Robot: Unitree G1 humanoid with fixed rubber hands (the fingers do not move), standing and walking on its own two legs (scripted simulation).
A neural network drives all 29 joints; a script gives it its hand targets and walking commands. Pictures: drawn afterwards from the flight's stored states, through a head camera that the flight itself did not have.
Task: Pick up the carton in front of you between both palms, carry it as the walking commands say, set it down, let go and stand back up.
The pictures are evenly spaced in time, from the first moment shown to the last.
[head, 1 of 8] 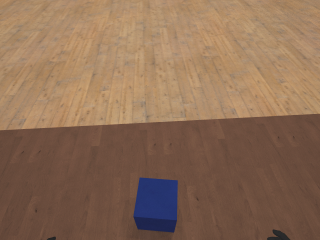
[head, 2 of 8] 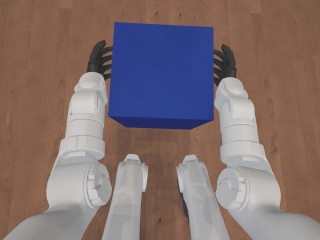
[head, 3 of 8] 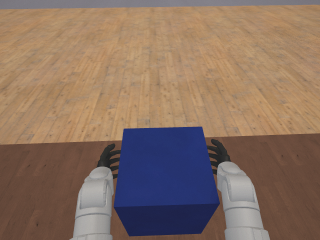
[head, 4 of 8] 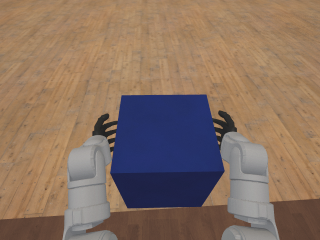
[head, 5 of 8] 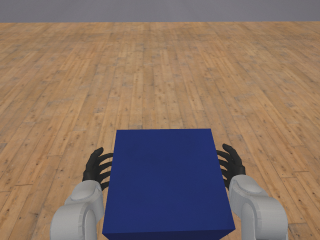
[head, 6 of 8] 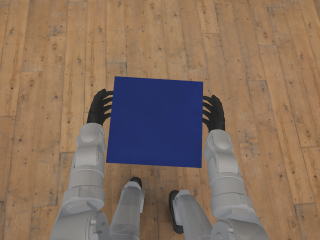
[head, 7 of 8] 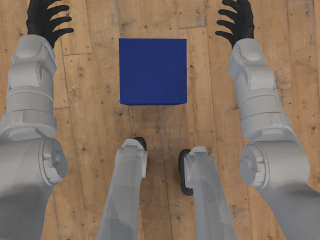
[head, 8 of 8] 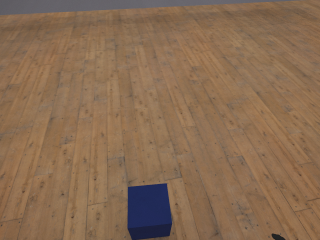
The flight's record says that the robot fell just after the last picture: no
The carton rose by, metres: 0.69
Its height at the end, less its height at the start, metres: -0.09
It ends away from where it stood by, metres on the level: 2.63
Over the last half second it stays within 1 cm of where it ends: yes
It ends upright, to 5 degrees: yes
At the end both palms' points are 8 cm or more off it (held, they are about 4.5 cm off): yes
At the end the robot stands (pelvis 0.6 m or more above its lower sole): yes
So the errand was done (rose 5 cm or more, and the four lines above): yes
